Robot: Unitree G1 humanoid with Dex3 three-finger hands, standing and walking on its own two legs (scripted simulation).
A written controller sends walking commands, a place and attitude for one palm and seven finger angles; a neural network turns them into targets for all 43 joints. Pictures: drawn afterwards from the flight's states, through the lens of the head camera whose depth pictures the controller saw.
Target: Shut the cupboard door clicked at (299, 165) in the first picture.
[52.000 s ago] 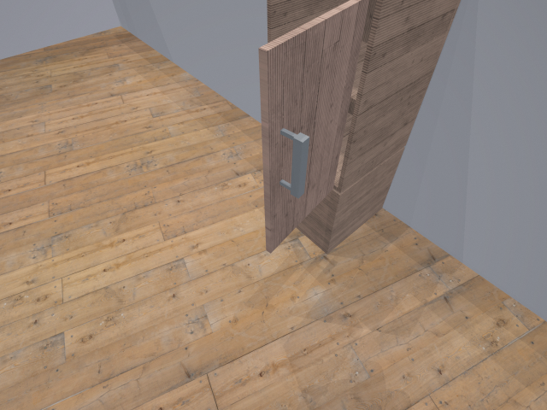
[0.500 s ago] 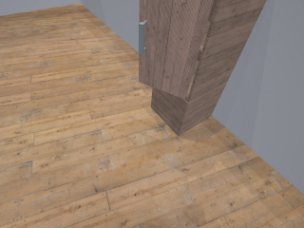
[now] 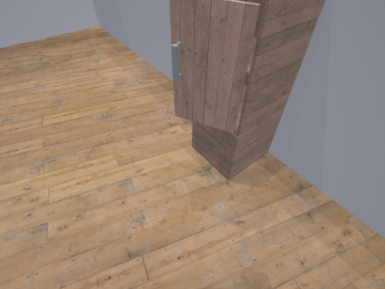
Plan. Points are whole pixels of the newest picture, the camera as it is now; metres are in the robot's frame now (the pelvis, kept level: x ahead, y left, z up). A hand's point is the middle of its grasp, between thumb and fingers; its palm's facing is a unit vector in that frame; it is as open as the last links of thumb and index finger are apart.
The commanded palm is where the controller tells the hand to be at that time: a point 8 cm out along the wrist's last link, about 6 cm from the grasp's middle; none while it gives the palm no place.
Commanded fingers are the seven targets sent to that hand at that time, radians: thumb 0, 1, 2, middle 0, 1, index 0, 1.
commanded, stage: let the arm hang, fingers relaxed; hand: left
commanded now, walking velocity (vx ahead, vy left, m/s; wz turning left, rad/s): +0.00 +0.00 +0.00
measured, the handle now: (177, 62) +1.00 +0.11 -0.01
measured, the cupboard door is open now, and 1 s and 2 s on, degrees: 28 28 28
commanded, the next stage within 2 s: look to check the result in 0.20 s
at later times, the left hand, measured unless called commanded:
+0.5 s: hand out of the picture -0.02 +0.19 -0.17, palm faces +0.01 -0.98 -0.21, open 7.3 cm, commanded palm none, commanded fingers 0.00 0.90 0.90 -0.20 -0.30 -0.20 -0.30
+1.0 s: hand out of the picture +0.05 +0.20 -0.17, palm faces -0.01 -0.97 -0.25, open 7.3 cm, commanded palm none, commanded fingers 0.00 0.90 0.90 -0.20 -0.30 -0.20 -0.30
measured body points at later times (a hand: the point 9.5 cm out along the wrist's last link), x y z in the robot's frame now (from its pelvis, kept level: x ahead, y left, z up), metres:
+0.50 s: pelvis +0.01 +0.01 +0.00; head +0.01 +0.01 +0.45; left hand -0.02 +0.24 -0.16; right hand -0.01 -0.22 -0.16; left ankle +0.04 +0.09 -0.74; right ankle -0.01 -0.12 -0.74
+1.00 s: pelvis +0.02 +0.00 +0.00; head +0.03 +0.00 +0.45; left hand +0.05 +0.25 -0.15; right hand +0.05 -0.26 -0.15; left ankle +0.04 +0.09 -0.74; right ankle -0.01 -0.12 -0.74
